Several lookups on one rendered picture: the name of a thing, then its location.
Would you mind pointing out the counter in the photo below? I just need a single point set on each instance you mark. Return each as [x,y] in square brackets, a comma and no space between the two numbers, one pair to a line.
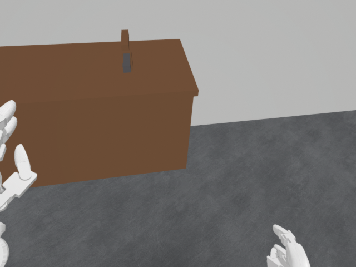
[80,117]

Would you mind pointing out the robot right hand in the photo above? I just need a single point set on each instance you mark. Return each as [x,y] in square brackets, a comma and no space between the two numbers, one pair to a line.
[294,254]

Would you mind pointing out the robot left hand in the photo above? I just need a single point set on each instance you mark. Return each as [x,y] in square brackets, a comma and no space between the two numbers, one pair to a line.
[18,183]

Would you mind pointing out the tap lever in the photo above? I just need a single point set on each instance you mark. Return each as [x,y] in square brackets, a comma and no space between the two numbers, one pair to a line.
[126,63]

